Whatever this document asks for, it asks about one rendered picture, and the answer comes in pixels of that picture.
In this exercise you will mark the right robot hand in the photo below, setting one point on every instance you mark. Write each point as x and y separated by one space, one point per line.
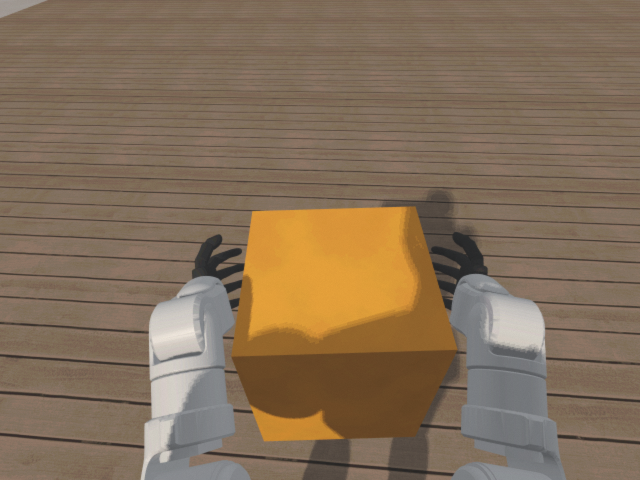
471 264

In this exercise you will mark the left robot hand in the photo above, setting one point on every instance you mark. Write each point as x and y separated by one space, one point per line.
206 265

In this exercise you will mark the robot left upper arm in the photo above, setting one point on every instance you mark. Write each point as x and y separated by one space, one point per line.
220 470

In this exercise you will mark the robot left forearm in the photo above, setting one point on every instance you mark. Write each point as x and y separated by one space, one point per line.
190 413

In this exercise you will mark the carton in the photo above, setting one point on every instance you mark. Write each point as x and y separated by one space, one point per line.
341 330

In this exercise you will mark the robot right forearm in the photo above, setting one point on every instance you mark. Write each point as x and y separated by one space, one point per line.
506 411

